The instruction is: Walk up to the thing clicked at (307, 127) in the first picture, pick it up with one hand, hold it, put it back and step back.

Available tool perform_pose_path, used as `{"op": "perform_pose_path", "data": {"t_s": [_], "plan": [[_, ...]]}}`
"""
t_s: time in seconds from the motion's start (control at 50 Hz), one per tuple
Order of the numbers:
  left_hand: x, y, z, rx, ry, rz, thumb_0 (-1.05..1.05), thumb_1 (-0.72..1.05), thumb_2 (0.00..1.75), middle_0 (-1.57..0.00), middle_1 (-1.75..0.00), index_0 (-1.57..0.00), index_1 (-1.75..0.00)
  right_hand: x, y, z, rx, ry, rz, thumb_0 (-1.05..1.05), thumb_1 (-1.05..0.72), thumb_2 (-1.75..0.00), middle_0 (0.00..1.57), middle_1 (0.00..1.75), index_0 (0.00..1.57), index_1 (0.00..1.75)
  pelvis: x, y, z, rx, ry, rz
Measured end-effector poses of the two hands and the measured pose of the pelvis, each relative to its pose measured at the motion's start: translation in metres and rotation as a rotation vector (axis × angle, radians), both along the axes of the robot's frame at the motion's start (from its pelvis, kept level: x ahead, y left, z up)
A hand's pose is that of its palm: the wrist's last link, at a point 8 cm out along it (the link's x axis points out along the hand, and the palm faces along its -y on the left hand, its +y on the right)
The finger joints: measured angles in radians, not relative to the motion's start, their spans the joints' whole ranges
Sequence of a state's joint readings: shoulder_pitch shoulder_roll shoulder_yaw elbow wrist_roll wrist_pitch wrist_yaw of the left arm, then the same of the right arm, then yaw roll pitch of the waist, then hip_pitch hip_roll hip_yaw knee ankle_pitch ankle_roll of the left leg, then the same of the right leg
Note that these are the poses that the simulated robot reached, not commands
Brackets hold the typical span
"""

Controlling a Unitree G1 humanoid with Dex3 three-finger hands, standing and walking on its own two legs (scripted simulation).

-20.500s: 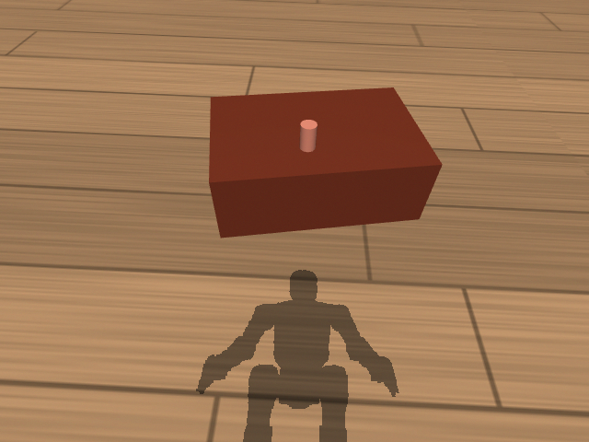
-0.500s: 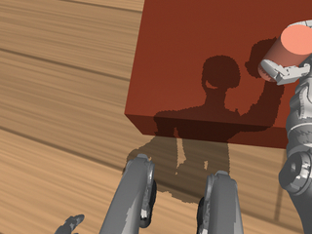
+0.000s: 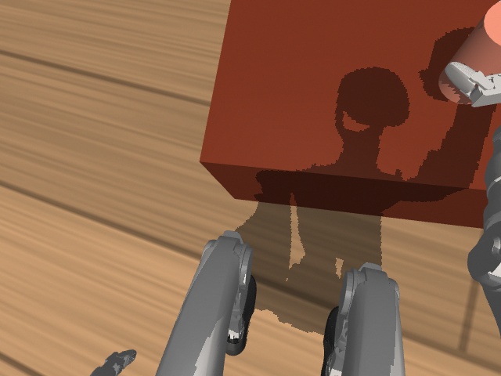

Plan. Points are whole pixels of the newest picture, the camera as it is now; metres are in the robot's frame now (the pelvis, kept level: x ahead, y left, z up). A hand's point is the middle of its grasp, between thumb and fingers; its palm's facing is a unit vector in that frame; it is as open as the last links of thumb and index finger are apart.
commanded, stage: lower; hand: right
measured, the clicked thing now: (487, 57) +0.58 -0.20 +0.01
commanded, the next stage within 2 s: loosen in 1.06 s
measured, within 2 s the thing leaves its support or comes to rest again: rests again in 0.94 s
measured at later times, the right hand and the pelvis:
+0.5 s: hand (467, 75) +0.59 -0.20 -0.05, palm faces +0.18 +0.98 -0.02, open 10.0 cm; pelvis -0.01 +0.00 -0.06, yaw +1 degrees
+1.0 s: hand (457, 80) +0.60 -0.20 -0.08, palm faces +0.19 +0.98 -0.02, open 10.0 cm; pelvis -0.01 +0.00 -0.09, yaw +1 degrees
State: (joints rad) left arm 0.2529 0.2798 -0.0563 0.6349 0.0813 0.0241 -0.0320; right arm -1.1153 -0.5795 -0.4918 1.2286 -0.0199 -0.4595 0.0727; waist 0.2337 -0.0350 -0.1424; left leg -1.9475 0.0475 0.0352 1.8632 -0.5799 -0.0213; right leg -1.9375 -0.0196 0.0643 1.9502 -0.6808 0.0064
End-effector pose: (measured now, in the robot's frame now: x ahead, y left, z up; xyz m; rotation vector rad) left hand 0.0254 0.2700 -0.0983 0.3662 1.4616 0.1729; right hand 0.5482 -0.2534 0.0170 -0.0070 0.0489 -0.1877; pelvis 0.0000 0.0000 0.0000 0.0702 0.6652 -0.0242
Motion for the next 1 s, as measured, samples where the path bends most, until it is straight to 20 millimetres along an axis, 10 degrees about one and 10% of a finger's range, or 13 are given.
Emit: {"op": "perform_pose_path", "data": {"t_s": [0.3,1.0], "plan": [[-0.011,0.004,-0.039,0.009,0.056,-0.015,0.00,0.89,0.91,-0.21,-0.30,-0.20,-0.31,0.005,-0.001,-0.049,-0.007,-0.012,0.004,-0.03,0.48,-1.07,0.75,1.15,0.78,1.17,-0.005,0.000,-0.043,0.005,0.000,-0.004],[-0.039,0.002,-0.070,0.030,0.138,-0.016,0.00,0.87,0.92,-0.21,-0.30,-0.19,-0.31,0.022,0.000,-0.093,-0.010,-0.011,-0.004,-0.03,0.49,-1.07,0.76,1.14,0.79,1.16,-0.011,-0.001,-0.087,0.032,-0.016,0.001]]}}
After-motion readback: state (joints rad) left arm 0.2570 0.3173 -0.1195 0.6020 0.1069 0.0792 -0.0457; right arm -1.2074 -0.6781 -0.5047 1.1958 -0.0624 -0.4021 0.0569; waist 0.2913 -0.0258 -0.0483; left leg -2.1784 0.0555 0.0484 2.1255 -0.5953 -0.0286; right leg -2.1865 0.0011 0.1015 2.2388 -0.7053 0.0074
